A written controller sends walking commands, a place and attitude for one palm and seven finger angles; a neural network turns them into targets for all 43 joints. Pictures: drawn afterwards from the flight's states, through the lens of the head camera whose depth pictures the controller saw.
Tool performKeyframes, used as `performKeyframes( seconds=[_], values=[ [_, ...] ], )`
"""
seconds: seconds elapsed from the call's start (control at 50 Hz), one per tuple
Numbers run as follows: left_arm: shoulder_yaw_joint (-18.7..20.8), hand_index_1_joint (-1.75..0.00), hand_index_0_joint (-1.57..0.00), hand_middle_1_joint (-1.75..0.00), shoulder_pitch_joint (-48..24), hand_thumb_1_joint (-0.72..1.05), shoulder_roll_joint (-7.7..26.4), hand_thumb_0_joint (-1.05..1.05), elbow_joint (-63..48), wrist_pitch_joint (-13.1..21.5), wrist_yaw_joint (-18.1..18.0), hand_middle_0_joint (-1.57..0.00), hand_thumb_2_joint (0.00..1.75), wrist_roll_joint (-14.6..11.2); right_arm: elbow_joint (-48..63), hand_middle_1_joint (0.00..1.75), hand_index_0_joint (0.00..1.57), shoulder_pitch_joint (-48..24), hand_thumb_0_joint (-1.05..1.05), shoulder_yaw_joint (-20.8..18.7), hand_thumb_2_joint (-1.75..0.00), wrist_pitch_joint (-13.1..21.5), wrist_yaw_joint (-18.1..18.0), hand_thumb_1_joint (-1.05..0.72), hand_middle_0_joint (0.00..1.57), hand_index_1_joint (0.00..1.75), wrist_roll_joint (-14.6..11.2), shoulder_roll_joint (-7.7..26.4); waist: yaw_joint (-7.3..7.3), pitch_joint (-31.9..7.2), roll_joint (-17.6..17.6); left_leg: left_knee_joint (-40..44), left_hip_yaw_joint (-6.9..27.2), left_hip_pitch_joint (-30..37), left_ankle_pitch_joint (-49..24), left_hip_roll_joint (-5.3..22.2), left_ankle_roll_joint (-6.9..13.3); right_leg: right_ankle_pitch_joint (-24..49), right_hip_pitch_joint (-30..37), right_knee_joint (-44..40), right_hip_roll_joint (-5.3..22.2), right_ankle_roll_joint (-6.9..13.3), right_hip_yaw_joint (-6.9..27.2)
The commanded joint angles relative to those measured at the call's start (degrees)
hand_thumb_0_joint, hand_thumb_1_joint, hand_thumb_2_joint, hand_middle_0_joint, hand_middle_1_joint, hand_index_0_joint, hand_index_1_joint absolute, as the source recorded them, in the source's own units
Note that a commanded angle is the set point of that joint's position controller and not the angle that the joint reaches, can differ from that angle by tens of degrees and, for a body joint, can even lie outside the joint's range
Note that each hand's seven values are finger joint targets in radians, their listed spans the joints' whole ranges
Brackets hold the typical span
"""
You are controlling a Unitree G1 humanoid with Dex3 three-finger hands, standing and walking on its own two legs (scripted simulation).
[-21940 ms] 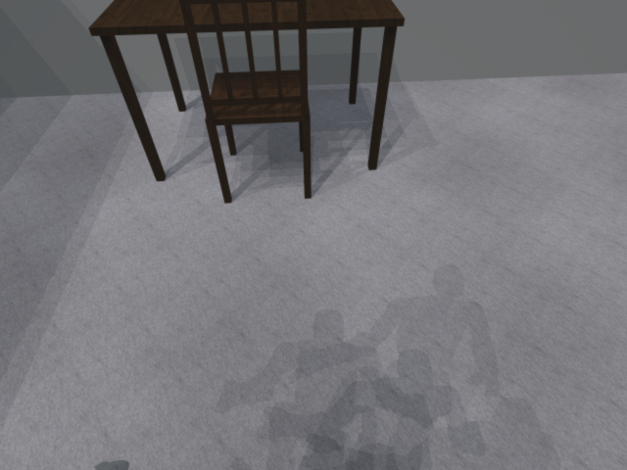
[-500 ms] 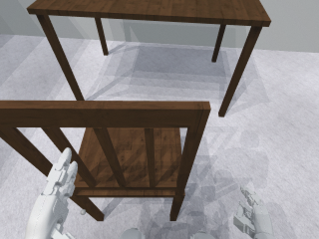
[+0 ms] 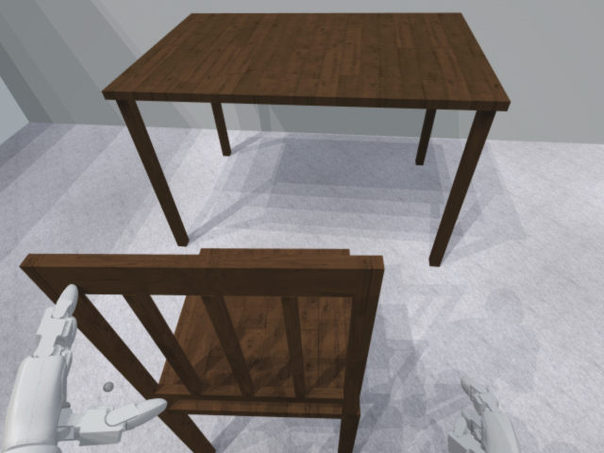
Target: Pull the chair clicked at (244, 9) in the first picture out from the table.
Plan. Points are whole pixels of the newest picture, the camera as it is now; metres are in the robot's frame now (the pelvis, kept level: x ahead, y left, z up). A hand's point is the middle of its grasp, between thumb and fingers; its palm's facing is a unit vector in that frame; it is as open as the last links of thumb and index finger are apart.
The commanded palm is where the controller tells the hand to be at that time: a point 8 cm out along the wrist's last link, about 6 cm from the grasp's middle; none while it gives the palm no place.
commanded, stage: draw the hand back to the body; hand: left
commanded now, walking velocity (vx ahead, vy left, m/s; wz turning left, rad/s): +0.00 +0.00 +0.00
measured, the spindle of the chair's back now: (233, 350) +0.28 +0.15 -0.05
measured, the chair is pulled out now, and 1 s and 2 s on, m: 0.58 0.58 0.58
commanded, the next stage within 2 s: step back with the hand held close in 0.76 s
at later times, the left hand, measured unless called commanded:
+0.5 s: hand (55, 307) +0.20 +0.26 +0.19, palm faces +0.53 -0.73 -0.43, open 7.8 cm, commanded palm +0.15 +0.29 +0.20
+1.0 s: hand (59, 302) +0.21 +0.26 +0.18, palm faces +0.44 -0.77 -0.47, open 7.4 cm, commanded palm +0.15 +0.29 +0.20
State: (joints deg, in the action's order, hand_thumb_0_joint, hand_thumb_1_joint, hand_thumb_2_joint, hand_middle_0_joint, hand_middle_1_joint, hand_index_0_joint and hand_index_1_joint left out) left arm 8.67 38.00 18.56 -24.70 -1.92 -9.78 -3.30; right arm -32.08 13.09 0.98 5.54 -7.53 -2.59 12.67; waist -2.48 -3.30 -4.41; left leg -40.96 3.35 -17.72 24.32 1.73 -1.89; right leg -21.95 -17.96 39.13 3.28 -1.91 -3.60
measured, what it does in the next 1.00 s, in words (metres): stands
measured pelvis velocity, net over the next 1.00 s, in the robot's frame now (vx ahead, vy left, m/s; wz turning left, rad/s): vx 0.00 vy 0.00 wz -0.02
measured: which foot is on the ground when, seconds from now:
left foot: down 0.00-1.00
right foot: down 0.00-1.00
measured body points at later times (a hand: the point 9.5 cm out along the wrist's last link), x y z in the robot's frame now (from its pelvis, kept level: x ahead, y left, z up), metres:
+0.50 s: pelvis +0.01 -0.02 +0.02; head +0.00 -0.05 +0.46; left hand +0.17 +0.29 +0.21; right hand +0.22 -0.23 -0.07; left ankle -0.03 +0.14 -0.72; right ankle -0.02 -0.14 -0.72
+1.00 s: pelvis +0.00 +0.00 +0.02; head +0.00 -0.04 +0.47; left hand +0.18 +0.30 +0.21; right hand +0.18 -0.25 -0.08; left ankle -0.03 +0.14 -0.72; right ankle -0.02 -0.14 -0.72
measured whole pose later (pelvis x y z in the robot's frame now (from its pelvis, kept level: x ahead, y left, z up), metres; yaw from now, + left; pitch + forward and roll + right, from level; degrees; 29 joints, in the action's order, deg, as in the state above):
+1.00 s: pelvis +0.00 +0.00 +0.02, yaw -1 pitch -2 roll -1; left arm 22.2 27.1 21.0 -23.1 5.4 -8.1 -3.8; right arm -36.4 9.5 -1.5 3.7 -4.5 -1.8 14.1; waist -1.8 2.2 -5.5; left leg -29.8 2.0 -8.8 19.0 3.0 -2.2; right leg -16.0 -9.5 27.7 2.0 -1.5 -2.9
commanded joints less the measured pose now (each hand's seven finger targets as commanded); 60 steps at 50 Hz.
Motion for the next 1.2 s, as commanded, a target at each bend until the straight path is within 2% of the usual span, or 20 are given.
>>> performKeyframes(
  seconds=[0.0, 0.04, 0.08, 0.26, 0.3, 0.36, 0.46, 0.52, 0.62, 0.66, 0.7, 0.84, 0.86, 0.88, 0.92, 0.98, 1.06, 1.12, 1.14, 1.18],
  values=[
    [8.7, -0.16, -0.11, -0.16, -5.0, 0.25, 8.6, 0.0, -11.3, 4.3, -1.6, -0.11, 0.58, 0.7, 8.3, 0.3, 0.2, -8.4, 0.0, -2.2, -0.9, 3.6, -0.2, -0.9, 0.2, 0.3, 0.6, 5.6, 0.19, 0.7, 2.5, 10.9, -1.7, 3.3, -14.8, 0.5, 1.8, 13.4, 4.2, -9.5, 0.0, 2.9, -1.0],
    [10.6, -0.18, -0.12, -0.18, -6.7, 0.32, 10.6, 0.0, -13.0, 4.5, -1.7, -0.12, 0.62, 0.9, 7.5, 0.3, 0.2, -8.8, 0.0, -2.1, -0.9, 4.0, 0.1, -0.9, 0.2, 0.3, 0.8, 5.7, -0.2, -0.3, -1.6, 11.6, -2.0, 4.6, -17.0, 0.2, 1.7, 15.9, 6.8, -10.2, 0.3, 3.1, -0.8],
    [11.9, -0.19, -0.13, -0.19, -8.3, 0.39, 11.5, 0.0, -15.0, 5.0, -1.9, -0.13, 0.65, 0.7, 7.2, 0.3, 0.2, -8.8, 0.0, -2.2, -0.9, 4.6, 0.2, -0.9, 0.2, 0.3, 1.1, 5.7, -0.22, -1.7, 0.7, 12.0, -2.2, 7.0, -20.4, 0.3, 1.9, 19.7, 8.0, -10.3, 0.2, 2.9, -0.8],
    [16.4, -0.26, -0.18, -0.26, -17.1, 0.72, 14.9, 0.0, -18.3, 5.3, -2.6, -0.18, 0.81, 0.5, 4.8, 0.3, 0.2, -9.1, 0.0, -2.0, -0.9, 6.8, 0.9, -0.9, 0.2, 0.3, 1.5, 6.3, -0.31, -2.7, -2.4, 13.7, -2.7, 11.8, -25.1, 0.2, 1.9, 24.8, 11.2, -11.8, 0.5, 2.7, -0.5],
    [17.3, -0.28, -0.19, -0.28, -18.6, 0.79, 15.4, 0.0, -18.1, 5.5, -2.7, -0.19, 0.85, 0.3, 4.6, 0.3, 0.2, -9.3, 0.0, -2.0, -0.9, 7.1, 1.1, -0.9, 0.2, 0.3, 1.5, 6.5, -0.38, -2.9, -0.5, 13.9, -2.7, 12.3, -25.4, 0.3, 2.0, 25.1, 11.6, -11.9, 0.5, 2.5, -0.7],
    [18.4, -0.3, -0.2, -0.3, -20.8, 0.9, 16.1, 0.0, -17.1, 5.8, -2.5, -0.2, 0.9, 0.3, 4.0, 0.3, 0.2, -9.5, 0.0, -2.1, -0.9, 7.3, 1.4, -0.9, 0.2, 0.3, 1.5, 6.6, -0.39, -1.6, -0.6, 14.3, -2.7, 12.4, -25.3, 0.4, 2.0, 25.2, 11.7, -12.5, 0.5, 2.6, -0.4],
    [15.4, -0.3, -0.2, -0.3, -12.0, 0.9, 8.8, 0.0, -3.7, 5.3, -0.5, -0.2, 0.9, -0.3, 3.5, 0.3, 0.2, -10.4, 0.0, -3.0, -0.9, 4.2, 2.4, -0.9, 0.2, 0.3, 1.3, 6.2, -0.58, 3.2, 5.4, 15.3, -3.4, 9.7, -23.0, 0.7, 2.4, 24.4, 11.2, -13.9, 0.2, 2.1, -0.5],
    [17.2, -0.3, -0.2, -0.3, -11.8, 0.9, 11.0, 0.0, -5.7, 6.5, -0.1, -0.2, 0.9, -0.5, 4.4, 0.3, 0.2, -11.1, 0.0, -3.5, -0.9, 2.7, 2.7, -0.9, 0.2, 0.3, 1.2, 6.4, -1.01, 1.0, 5.4, 15.4, -3.8, 9.9, -23.0, 0.9, 2.7, 25.2, 12.1, -13.9, 0.4, 1.9, -0.1],
    [19.9, -0.3, -0.2, -0.3, -12.8, 0.9, 14.5, 0.0, -11.9, 7.7, -0.3, -0.2, 0.9, -0.5, 5.3, 0.3, 0.2, -11.3, 0.0, -3.3, -0.9, 3.1, 2.2, -0.9, 0.2, 0.3, 1.1, 5.8, -1.42, -2.1, 1.5, 15.6, -3.8, 11.1, -24.1, 0.8, 2.6, 25.8, 13.5, -13.8, 0.5, 2.2, 0.1],
    [18.9, -0.3, -0.2, -0.3, -12.3, 0.9, 13.0, 0.0, -10.6, 7.5, -0.5, -0.2, 0.9, -0.3, 4.6, 0.3, 0.2, -10.9, 0.0, -3.5, -0.9, 3.1, 2.0, -0.9, 0.2, 0.3, 1.1, 5.8, -0.93, -0.3, 0.5, 15.5, -4.1, 10.9, -23.9, 1.0, 2.4, 25.4, 12.6, -14.3, 0.4, 2.3, 0.2],
    [18.1, -0.3, -0.2, -0.3, -11.6, 0.9, 11.9, 0.0, -9.0, 7.3, -0.4, -0.2, 0.9, -0.4, 4.6, 0.3, 0.2, -10.8, 0.0, -3.7, -0.9, 2.9, 2.0, -0.9, 0.2, 0.3, 0.9, 5.9, -0.73, 0.4, 2.5, 15.7, -4.0, 10.7, -23.1, 1.1, 2.5, 24.4, 12.0, -14.6, 0.3, 2.1, 0.0],
    [19.1, -0.3, -0.2, -0.3, -12.9, 0.9, 13.5, 0.0, -10.2, 7.7, -0.8, -0.2, 0.9, 0.1, 3.8, 0.3, 0.2, -10.6, 0.0, -3.9, -0.9, 3.5, 1.7, -0.9, 0.2, 0.3, 1.0, 6.6, -0.82, -0.9, 1.3, 16.1, -3.6, 11.0, -23.4, 1.2, 2.4, 23.6, 12.7, -14.6, 0.4, 2.5, -0.2],
    [16.8, -0.3, -0.2, -0.3, -15.0, 0.9, 11.9, 0.0, -12.1, 7.9, -0.6, -0.2, 0.9, 0.0, 4.1, 0.3, 0.2, -10.9, 0.0, -3.7, -0.9, 3.6, 1.8, -0.9, 0.2, 0.3, 1.1, 6.6, -0.42, -0.1, 0.9, 16.2, -3.7, 11.1, -23.0, 1.1, 2.4, 23.2, 12.0, -14.6, 0.4, 2.4, 0.1],
    [26.4, -0.3, -0.2, -0.3, -24.0, 0.9, 21.9, 0.0, -16.7, 10.9, -0.6, -0.2, 0.9, -0.9, 5.0, 0.3, 0.2, -8.9, 0.0, -4.4, -0.9, 2.3, 2.1, -0.9, 0.2, 0.3, 0.8, 7.9, 1.1, 6.0, 1.6, 13.6, -2.8, 6.8, -21.1, 2.5, 3.3, 29.1, 7.3, -17.9, 3.3, 2.9, 5.7],
    [22.2, -0.3, -0.2, -0.3, -14.1, 0.9, 14.5, 0.0, -7.3, 11.1, 0.5, -0.2, 0.9, -0.1, 4.3, 0.3, 0.2, -9.2, 0.0, -4.5, -0.9, 0.9, 2.5, -0.9, 0.2, 0.3, 1.0, 6.7, 1.78, 3.2, 5.3, 12.3, -2.1, 7.3, -20.8, 2.1, 2.9, 32.5, 9.4, -16.8, 4.7, 3.7, 5.9],
    [20.5, -0.3, -0.2, -0.3, -6.7, 0.9, 11.8, 0.0, -8.3, 11.3, 0.7, -0.2, 0.9, 0.2, 5.7, 0.3, 0.2, -10.0, 0.0, -4.6, -0.9, -1.1, 3.0, -0.9, 0.2, 0.3, 1.1, 6.7, 1.57, -1.5, 1.8, 14.1, -1.4, 7.8, -28.5, 3.3, 2.8, 33.7, 12.2, -13.8, 4.3, 3.1, 4.1],
    [21.7, -0.3, -0.2, -0.3, -3.5, 0.9, 13.1, 0.0, -11.7, 11.0, -0.1, -0.2, 0.9, 0.5, 6.7, 0.3, 0.2, -11.2, 0.0, -4.9, -0.9, -2.9, 2.7, -0.9, 0.2, 0.3, 1.2, 6.1, 1.25, -5.0, 2.4, 15.1, -0.6, 8.3, -35.1, 5.0, 3.0, 31.7, 12.5, -12.1, 3.3, 2.2, 2.7],
    [22.5, -0.3, -0.2, -0.3, -4.8, 0.9, 14.7, 0.0, -15.2, 11.2, -0.6, -0.2, 0.9, 0.5, 7.2, 0.3, 0.2, -11.3, 0.0, -4.8, -0.9, -3.0, 2.2, -0.9, 0.2, 0.3, 1.2, 6.0, 1.12, -5.5, 2.7, 15.5, 0.0, 7.3, -34.2, 5.9, 3.0, 28.7, 11.1, -11.4, 3.0, 1.8, 2.7],
    [23.7, -0.3, -0.2, -0.3, -5.6, 0.9, 16.1, 0.0, -15.5, 11.3, -1.0, -0.2, 0.9, 0.5, 6.7, 0.3, 0.2, -11.1, 0.0, -5.1, -0.9, -2.8, 1.9, -0.9, 0.2, 0.3, 1.1, 6.0, 1.29, -5.4, 0.9, 16.4, 0.2, 6.9, -33.2, 6.1, 3.3, 27.1, 10.8, -11.1, 2.9, 1.7, 2.6],
    [22.9, -0.3, -0.2, -0.3, -4.5, 0.9, 14.5, 0.0, -14.7, 11.2, -1.1, -0.2, 0.9, 0.4, 6.8, 0.3, 0.2, -10.9, 0.0, -4.9, -0.9, -2.5, 1.8, -0.9, 0.2, 0.3, 1.4, 5.9, 1.13, -4.9, -0.4, 16.7, 0.8, 5.3, -31.5, 6.8, 3.3, 23.3, 9.7, -10.7, 2.3, 1.5, 2.5]
  ],
)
